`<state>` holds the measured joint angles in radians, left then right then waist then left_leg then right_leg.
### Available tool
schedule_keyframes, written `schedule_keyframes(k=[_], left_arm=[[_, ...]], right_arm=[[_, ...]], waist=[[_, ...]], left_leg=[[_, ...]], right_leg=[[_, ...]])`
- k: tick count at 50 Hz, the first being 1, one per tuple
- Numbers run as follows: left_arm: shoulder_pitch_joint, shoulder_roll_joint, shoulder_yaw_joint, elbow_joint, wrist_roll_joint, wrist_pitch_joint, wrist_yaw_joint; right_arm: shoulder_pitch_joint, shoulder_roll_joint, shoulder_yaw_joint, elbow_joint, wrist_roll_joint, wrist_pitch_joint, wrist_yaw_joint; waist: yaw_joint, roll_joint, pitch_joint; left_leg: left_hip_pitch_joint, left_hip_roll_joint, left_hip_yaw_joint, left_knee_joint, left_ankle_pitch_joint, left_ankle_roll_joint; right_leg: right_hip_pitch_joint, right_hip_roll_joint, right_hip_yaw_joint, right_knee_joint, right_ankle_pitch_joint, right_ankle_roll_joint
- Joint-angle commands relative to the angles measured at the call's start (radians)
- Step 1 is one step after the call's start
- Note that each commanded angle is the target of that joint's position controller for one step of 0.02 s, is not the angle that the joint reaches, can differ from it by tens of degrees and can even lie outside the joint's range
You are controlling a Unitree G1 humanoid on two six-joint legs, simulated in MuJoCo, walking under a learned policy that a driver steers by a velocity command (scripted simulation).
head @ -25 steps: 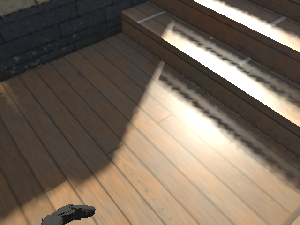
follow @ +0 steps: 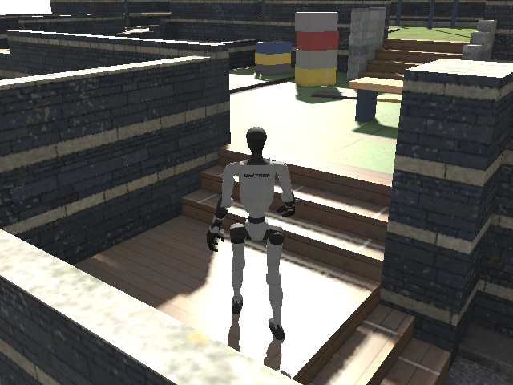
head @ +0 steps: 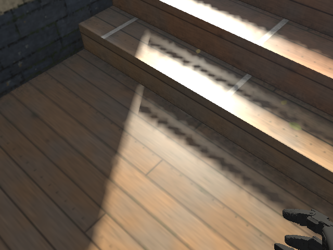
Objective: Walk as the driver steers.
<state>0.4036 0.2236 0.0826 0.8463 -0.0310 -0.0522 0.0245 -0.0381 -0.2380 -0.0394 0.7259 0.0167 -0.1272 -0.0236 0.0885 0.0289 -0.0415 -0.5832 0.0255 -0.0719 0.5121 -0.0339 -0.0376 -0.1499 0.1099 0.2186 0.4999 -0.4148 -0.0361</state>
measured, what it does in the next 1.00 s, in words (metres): walks ahead: left foot, then right foot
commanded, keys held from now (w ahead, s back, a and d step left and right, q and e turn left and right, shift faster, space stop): w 1.00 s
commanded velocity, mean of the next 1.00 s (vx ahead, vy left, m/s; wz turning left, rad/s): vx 0.50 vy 0.00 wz -0.12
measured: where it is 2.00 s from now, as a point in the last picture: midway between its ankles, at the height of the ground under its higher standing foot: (195, 153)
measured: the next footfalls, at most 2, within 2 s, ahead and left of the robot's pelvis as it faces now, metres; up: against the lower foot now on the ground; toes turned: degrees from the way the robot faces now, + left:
left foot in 0.02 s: +0.19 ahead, +0.13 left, +0.00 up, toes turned -3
right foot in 0.50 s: +0.38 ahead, -0.13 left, +0.00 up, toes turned -6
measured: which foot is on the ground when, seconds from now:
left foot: up 0.00-0.00, down 0.02-0.50, up 0.52-0.92, down 0.94-1.00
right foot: down 0.00-0.04, up 0.06-0.48, down 0.50-0.96, up 0.98-1.00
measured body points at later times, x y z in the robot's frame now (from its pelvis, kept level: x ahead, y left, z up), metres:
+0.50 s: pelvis +0.25 -0.01 +0.01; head +0.28 -0.01 +0.45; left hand +0.53 +0.18 -0.06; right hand +0.21 -0.28 -0.13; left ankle +0.15 +0.13 -0.73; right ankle +0.34 -0.13 -0.73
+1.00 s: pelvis +0.50 +0.00 +0.00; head +0.53 +0.01 +0.45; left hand +0.52 +0.26 -0.14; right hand +0.66 -0.26 -0.09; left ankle +0.59 +0.07 -0.73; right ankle +0.35 -0.12 -0.69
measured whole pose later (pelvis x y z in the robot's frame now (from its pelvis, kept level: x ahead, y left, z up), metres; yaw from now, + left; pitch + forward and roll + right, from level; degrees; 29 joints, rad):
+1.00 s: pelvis +0.50 +0.00 +0.00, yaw -4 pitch +1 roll -2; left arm 0.41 0.25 0.06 0.88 0.02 -0.07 -0.01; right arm 0.11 -0.25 -0.03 0.77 -0.05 -0.07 0.03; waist 0.05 0.00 0.01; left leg -0.44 0.02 0.08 0.59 -0.18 0.07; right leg -0.14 0.02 -0.01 0.76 -0.45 -0.04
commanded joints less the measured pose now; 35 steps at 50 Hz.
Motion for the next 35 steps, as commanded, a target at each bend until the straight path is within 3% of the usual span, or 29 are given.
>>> schedule_keyframes(k=[1,2,3,4,5,6,7,9,13,15,21,23,24,25,26,27,28,29,30,31,32,33,35], left_arm=[[-0.022,0.048,0.006,-0.085,0.016,-0.012,0.003],[0.112,-0.018,-0.010,-0.093,0.012,-0.022,-0.001],[0.177,0.022,-0.015,-0.089,-0.011,-0.033,-0.007],[0.082,0.099,0.002,-0.087,-0.015,-0.036,-0.007],[-0.062,0.121,0.005,-0.123,-0.003,-0.035,-0.008],[-0.148,0.111,0.004,-0.154,0.016,-0.033,-0.006],[-0.165,0.098,0.007,-0.165,0.026,-0.029,-0.005],[-0.133,0.071,0.005,-0.170,0.021,-0.020,-0.006],[-0.238,0.040,-0.014,-0.213,0.028,-0.021,-0.009],[-0.302,0.030,-0.023,-0.227,0.022,-0.025,-0.016],[-0.455,0.065,-0.019,-0.278,0.005,-0.031,-0.039],[-0.425,0.075,-0.012,-0.277,0.008,-0.037,-0.042],[-0.350,0.098,0.002,-0.254,0.015,-0.036,-0.038],[-0.198,0.149,0.027,-0.218,0.022,-0.034,-0.027],[-0.006,0.242,0.051,-0.191,0.042,-0.029,-0.015],[0.039,0.276,0.055,-0.172,0.033,-0.026,-0.022],[0.027,0.199,0.035,-0.174,0.026,-0.025,-0.022],[-0.040,0.164,0.021,-0.184,0.022,-0.024,-0.022],[-0.104,0.146,0.014,-0.192,0.027,-0.023,-0.027],[-0.148,0.126,0.007,-0.195,0.033,-0.024,-0.032],[-0.111,0.083,-0.014,-0.156,0.075,-0.033,-0.029],[-0.106,0.097,-0.009,-0.143,0.072,-0.041,-0.028],[-0.105,0.126,-0.001,-0.122,0.052,-0.048,-0.030]], right_arm=[[0.244,-0.169,-0.063,0.012,-0.026,-0.023,0.008],[0.403,-0.249,-0.084,0.045,-0.048,-0.019,0.005],[0.465,-0.261,-0.093,0.082,-0.020,-0.012,0.017],[0.398,-0.166,-0.072,0.051,-0.013,-0.005,0.015],[0.328,-0.131,-0.060,0.040,-0.017,0.006,0.010],[0.271,-0.122,-0.052,0.038,-0.031,0.011,0.013],[0.239,-0.098,-0.042,0.045,-0.040,0.010,0.020],[0.239,-0.061,-0.032,0.063,-0.034,0.007,0.031],[0.284,-0.126,-0.050,0.088,-0.017,0.012,0.022],[0.307,-0.149,-0.056,0.096,-0.006,0.019,0.019],[0.403,-0.183,-0.063,0.136,0.011,0.038,0.025],[0.396,-0.190,-0.064,0.142,0.017,0.046,0.025],[0.392,-0.189,-0.062,0.143,0.018,0.047,0.025],[0.370,-0.165,-0.053,0.136,0.012,0.043,0.024],[0.340,-0.097,-0.029,0.095,-0.011,0.029,0.022],[0.380,-0.065,-0.013,0.071,-0.008,0.005,0.025],[0.338,-0.141,-0.035,0.076,0.010,-0.005,0.031],[0.287,-0.155,-0.037,0.063,0.013,-0.005,0.034],[0.259,-0.138,-0.035,0.062,0.000,-0.001,0.032],[0.248,-0.131,-0.037,0.057,-0.012,0.007,0.030],[0.332,-0.077,-0.020,0.085,-0.095,0.055,0.051],[0.360,-0.060,-0.018,0.093,-0.098,0.077,0.062],[0.317,-0.067,-0.016,0.069,-0.076,0.094,0.072]], waist=[[-0.169,-0.094,-0.135],[-0.157,0.158,-0.292],[-0.151,0.382,-0.339],[-0.177,0.215,-0.216],[-0.183,0.092,-0.111],[-0.159,0.029,-0.049],[-0.124,0.025,-0.007],[-0.087,0.067,-0.006],[-0.098,0.038,-0.010],[-0.122,0.048,-0.008],[-0.181,0.061,0.041],[-0.147,0.068,0.031],[-0.108,0.064,-0.010],[-0.037,0.048,-0.098],[0.033,-0.101,-0.242],[0.013,-0.327,-0.292],[0.026,-0.232,-0.227],[0.004,-0.180,-0.139],[-0.028,-0.104,-0.090],[-0.058,-0.091,-0.039],[-0.112,-0.060,-0.025],[-0.125,-0.092,-0.013],[-0.134,-0.137,0.017]], left_leg=[[0.493,0.080,-0.031,0.005,-0.063,0.082],[0.855,0.300,-0.409,-0.048,-0.131,0.228],[0.941,0.429,-0.818,-0.196,-0.419,0.346],[0.852,0.385,-0.756,-0.227,-0.551,0.320],[0.702,0.337,-0.573,-0.224,-0.484,0.280],[0.545,0.292,-0.452,-0.237,-0.352,0.266],[0.442,0.247,-0.363,-0.254,-0.238,0.253],[0.366,0.188,-0.246,-0.286,-0.116,0.244],[0.367,0.191,-0.135,-0.317,0.053,0.260],[0.360,0.177,-0.087,-0.322,0.043,0.249],[0.454,0.215,-0.089,-0.273,-0.022,0.233],[0.469,0.214,-0.080,-0.203,0.046,0.212],[0.451,0.187,-0.053,-0.121,0.172,0.192],[0.366,0.138,0.002,0.054,0.255,0.157],[0.098,0.046,0.096,0.405,0.021,0.094],[-0.210,-0.046,0.056,0.647,-0.518,0.066],[-0.320,0.011,-0.005,0.764,-0.504,0.067],[-0.330,0.051,0.013,0.770,-0.407,0.072],[-0.280,0.080,0.022,0.730,-0.334,0.068],[-0.234,0.100,0.017,0.677,-0.289,0.059],[-0.096,0.091,0.048,0.613,-0.292,0.048],[-0.052,0.073,0.075,0.608,-0.273,0.037],[-0.051,0.082,0.084,0.525,-0.213,0.027]], right_leg=[[-0.182,-0.127,0.094,0.231,0.284,-0.091],[-0.448,-0.011,-0.026,0.582,0.073,-0.018],[-0.662,-0.024,-0.055,0.813,-0.137,0.001],[-0.750,-0.074,-0.030,0.933,-0.056,0.005],[-0.747,-0.115,-0.069,0.936,0.041,0.001],[-0.698,-0.147,-0.093,0.885,0.095,-0.008],[-0.645,-0.178,-0.099,0.818,0.123,-0.014],[-0.561,-0.197,-0.127,0.725,0.128,-0.014],[-0.538,-0.217,-0.167,0.446,0.234,0.009],[-0.480,-0.202,-0.188,0.301,0.312,0.016],[-0.409,-0.155,-0.226,0.069,0.310,0.003],[-0.309,-0.126,-0.256,-0.017,0.290,-0.026],[-0.172,-0.102,-0.272,-0.055,0.290,-0.047],[0.057,-0.145,-0.212,-0.044,0.304,-0.089],[0.380,-0.372,0.074,-0.043,0.322,-0.183],[0.538,-0.520,0.428,-0.147,0.245,-0.310],[0.494,-0.494,0.407,-0.171,0.177,-0.296],[0.383,-0.453,0.272,-0.184,0.220,-0.260],[0.252,-0.410,0.191,-0.214,0.272,-0.237],[0.143,-0.382,0.137,-0.253,0.330,-0.228],[0.041,-0.337,0.046,-0.271,0.451,-0.173],[-0.009,-0.312,-0.009,-0.281,0.535,-0.171],[-0.044,-0.293,-0.066,-0.310,0.559,-0.174]])
Keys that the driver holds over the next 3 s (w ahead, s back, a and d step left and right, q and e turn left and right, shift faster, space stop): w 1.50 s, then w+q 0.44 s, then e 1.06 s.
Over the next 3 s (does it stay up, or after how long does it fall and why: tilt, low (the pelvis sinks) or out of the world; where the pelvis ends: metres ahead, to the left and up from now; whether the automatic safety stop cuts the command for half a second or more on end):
stays up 1.13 -0.02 0.15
